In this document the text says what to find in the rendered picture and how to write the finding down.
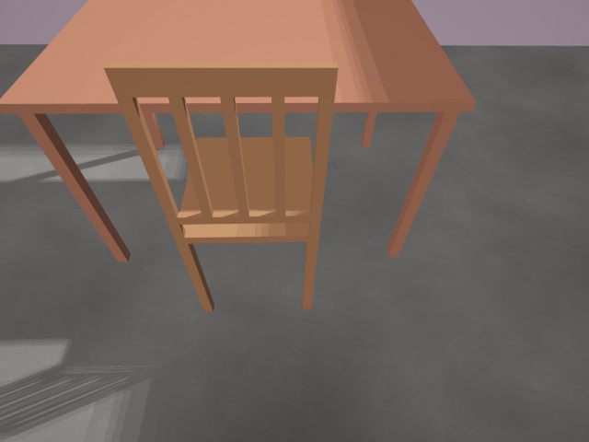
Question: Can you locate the chair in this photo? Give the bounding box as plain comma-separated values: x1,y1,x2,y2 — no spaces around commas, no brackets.
104,62,339,312

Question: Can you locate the table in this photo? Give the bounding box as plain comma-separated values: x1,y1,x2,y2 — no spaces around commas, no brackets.
0,0,477,262

